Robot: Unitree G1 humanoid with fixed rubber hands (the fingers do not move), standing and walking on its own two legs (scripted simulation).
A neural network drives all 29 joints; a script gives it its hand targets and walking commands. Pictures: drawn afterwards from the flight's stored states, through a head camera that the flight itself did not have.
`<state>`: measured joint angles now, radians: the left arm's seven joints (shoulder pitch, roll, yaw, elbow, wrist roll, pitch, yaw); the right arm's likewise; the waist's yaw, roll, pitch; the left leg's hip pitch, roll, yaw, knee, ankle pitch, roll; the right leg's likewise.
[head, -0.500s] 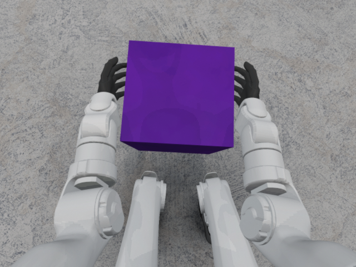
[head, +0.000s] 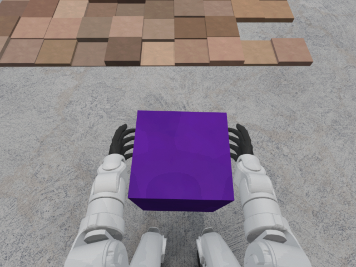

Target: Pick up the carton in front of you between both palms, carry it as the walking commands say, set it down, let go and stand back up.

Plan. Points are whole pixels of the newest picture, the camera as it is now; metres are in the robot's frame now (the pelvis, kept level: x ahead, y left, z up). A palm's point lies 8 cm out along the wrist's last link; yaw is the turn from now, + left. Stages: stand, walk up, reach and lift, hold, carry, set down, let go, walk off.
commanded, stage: reach and lift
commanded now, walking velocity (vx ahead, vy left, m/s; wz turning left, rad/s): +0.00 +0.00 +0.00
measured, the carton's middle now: (179, 167) +0.36 +0.01 -0.11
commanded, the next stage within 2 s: hold in 1.52 s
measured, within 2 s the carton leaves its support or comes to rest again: neither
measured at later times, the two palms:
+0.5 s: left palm (101, 146) +0.33 +0.15 +0.11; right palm (274, 139) +0.33 -0.15 +0.11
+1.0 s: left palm (95, 144) +0.32 +0.15 +0.12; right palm (278, 139) +0.33 -0.15 +0.13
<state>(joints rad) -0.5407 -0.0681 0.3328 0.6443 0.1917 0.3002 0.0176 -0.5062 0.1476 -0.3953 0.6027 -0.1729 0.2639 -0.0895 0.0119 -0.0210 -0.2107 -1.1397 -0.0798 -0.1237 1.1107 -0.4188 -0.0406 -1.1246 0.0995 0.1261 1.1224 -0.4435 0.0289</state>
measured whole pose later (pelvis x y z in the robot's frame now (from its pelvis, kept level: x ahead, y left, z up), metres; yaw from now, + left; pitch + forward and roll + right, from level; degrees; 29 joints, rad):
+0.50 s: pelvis +0.04 +0.00 +0.09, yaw +0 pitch +2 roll +0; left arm -0.25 -0.15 0.25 0.40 0.23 0.53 0.02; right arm -0.26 0.15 -0.27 0.41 -0.22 0.51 -0.04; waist 0.01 0.00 -0.10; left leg -0.28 -0.04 -0.15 0.48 -0.23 -0.02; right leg -0.28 0.06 0.15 0.50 -0.26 0.00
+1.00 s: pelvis +0.03 +0.00 +0.10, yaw +0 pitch -4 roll +0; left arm -0.32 -0.17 0.29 0.37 0.30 0.63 -0.01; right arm -0.33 0.17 -0.32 0.39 -0.31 0.60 0.00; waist 0.01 0.00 0.01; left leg -0.15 -0.04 -0.13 0.42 -0.20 -0.01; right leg -0.14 0.04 0.15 0.43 -0.22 0.01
